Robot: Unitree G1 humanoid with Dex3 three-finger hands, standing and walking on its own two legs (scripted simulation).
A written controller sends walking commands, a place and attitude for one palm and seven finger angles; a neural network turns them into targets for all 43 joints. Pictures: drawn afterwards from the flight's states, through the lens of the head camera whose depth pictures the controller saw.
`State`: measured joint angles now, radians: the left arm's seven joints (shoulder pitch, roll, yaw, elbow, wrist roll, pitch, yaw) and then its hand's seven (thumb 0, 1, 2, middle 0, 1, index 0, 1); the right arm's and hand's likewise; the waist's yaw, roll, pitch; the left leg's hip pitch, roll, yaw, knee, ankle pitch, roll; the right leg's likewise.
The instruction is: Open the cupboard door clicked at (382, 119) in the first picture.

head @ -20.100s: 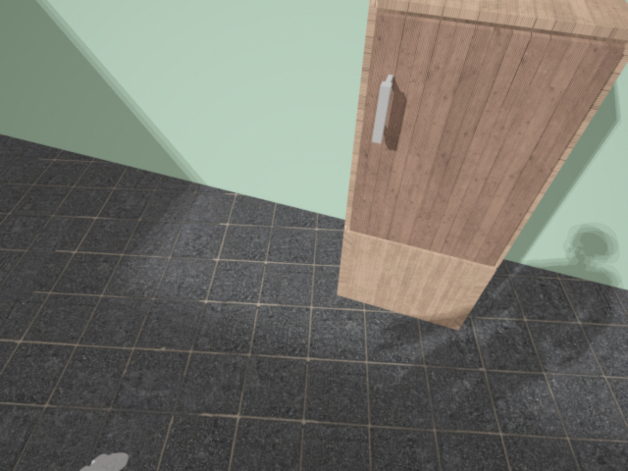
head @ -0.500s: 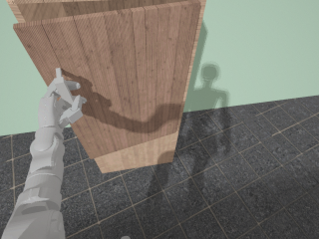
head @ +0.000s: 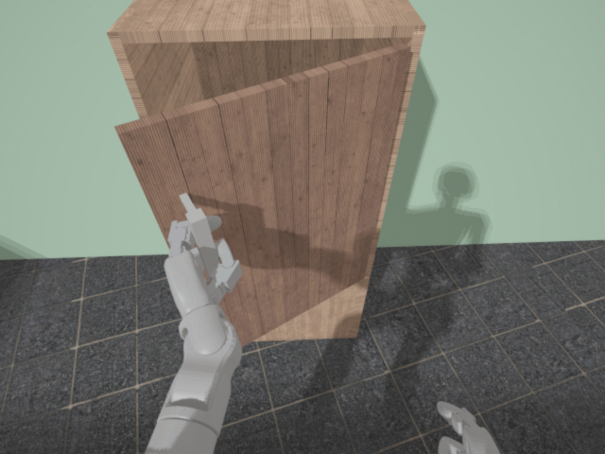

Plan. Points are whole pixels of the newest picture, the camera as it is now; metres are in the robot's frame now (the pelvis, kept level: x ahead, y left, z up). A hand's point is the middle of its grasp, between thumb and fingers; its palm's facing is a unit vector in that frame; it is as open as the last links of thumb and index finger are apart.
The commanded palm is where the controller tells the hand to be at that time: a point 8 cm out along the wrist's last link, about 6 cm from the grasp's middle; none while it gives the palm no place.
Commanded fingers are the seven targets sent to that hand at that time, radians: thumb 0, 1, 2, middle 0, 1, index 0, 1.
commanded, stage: pull the door open along its arc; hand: left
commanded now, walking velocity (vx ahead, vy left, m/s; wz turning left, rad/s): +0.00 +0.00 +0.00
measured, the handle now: (201, 238) +0.38 +0.16 +0.09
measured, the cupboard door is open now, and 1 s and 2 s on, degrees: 30 40 41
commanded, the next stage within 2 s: open thumb and fingers to let go in 0.18 s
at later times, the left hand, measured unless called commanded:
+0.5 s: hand (261, 296) +0.30 +0.07 +0.08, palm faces +0.45 -0.89 -0.03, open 6.6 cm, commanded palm +0.24 +0.11 +0.08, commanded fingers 0.00 0.06 0.54 -0.34 -1.26 -0.34 -1.26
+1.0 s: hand (259, 299) +0.29 +0.07 +0.08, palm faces +0.42 -0.91 -0.03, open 14.5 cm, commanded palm +0.25 +0.10 +0.08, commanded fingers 0.00 -0.50 0.30 -0.17 -0.45 -0.17 -0.45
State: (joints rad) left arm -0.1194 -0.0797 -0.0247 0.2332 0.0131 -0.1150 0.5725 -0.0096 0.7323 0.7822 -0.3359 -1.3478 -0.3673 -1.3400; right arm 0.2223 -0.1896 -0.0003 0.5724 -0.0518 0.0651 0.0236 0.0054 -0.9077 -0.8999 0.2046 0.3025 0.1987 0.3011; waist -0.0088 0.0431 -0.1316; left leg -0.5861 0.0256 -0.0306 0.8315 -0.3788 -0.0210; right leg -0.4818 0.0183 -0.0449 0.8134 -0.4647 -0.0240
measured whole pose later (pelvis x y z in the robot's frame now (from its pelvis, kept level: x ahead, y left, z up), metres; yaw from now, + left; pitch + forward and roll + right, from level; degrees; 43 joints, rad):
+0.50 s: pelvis +0.00 -0.03 +0.00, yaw +2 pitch +5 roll +1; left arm 0.09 -0.10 -0.19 0.04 0.05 -0.04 0.60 0.00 0.54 0.74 -0.36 -1.32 -0.40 -1.32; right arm 0.15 -0.18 0.00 0.58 -0.07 0.08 -0.01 0.01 -0.91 -0.90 0.20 0.30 0.20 0.30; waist 0.01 0.05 -0.11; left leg -0.52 0.02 -0.06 0.79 -0.37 -0.05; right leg -0.42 0.02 -0.08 0.81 -0.49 -0.05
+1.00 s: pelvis -0.01 -0.01 +0.00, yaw +1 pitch +5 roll +0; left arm 0.03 -0.10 -0.22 0.08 0.08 -0.06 0.63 0.00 -0.47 0.32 -0.26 -0.91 -0.27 -0.90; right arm 0.18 -0.18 0.00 0.60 -0.06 0.07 -0.01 0.01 -0.91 -0.90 0.20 0.30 0.20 0.30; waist 0.00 0.05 -0.10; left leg -0.57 0.02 -0.05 0.86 -0.38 -0.03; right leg -0.47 0.01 -0.06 0.86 -0.48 -0.03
